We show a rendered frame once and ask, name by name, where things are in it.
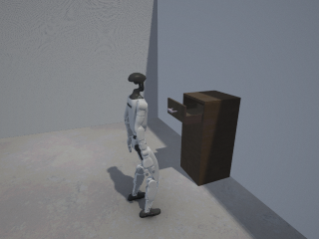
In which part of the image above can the robot foot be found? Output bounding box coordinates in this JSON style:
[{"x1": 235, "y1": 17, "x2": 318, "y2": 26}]
[
  {"x1": 128, "y1": 192, "x2": 146, "y2": 201},
  {"x1": 140, "y1": 208, "x2": 161, "y2": 218}
]

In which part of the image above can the left robot hand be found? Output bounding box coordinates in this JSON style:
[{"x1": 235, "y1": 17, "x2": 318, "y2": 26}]
[{"x1": 127, "y1": 138, "x2": 133, "y2": 152}]

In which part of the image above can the right robot hand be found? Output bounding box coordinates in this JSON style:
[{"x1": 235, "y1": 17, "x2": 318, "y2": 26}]
[{"x1": 143, "y1": 157, "x2": 156, "y2": 176}]

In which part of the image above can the right robot upper arm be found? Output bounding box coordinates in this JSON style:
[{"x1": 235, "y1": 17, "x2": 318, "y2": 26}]
[{"x1": 134, "y1": 100, "x2": 148, "y2": 133}]

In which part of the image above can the handle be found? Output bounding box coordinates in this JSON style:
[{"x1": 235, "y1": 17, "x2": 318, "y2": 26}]
[{"x1": 167, "y1": 108, "x2": 177, "y2": 114}]

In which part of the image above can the drawer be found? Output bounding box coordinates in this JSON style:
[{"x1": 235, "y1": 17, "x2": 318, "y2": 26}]
[{"x1": 167, "y1": 98, "x2": 204, "y2": 125}]

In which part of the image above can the cabinet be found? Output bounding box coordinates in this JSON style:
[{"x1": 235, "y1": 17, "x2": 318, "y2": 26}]
[{"x1": 180, "y1": 91, "x2": 241, "y2": 186}]

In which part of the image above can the left robot forearm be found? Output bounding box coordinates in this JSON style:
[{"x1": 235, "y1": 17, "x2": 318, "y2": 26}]
[{"x1": 124, "y1": 119, "x2": 134, "y2": 138}]

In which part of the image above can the robot left foot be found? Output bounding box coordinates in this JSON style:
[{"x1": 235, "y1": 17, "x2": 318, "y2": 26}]
[{"x1": 128, "y1": 192, "x2": 146, "y2": 201}]

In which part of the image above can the right robot forearm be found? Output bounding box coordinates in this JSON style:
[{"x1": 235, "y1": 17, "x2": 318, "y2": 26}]
[{"x1": 136, "y1": 127, "x2": 150, "y2": 158}]

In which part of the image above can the left robot upper arm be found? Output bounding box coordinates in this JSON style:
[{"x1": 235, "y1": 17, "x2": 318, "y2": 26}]
[{"x1": 124, "y1": 95, "x2": 130, "y2": 121}]

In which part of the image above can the robot right foot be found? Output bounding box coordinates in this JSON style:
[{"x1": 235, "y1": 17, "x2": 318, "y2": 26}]
[{"x1": 140, "y1": 208, "x2": 161, "y2": 218}]

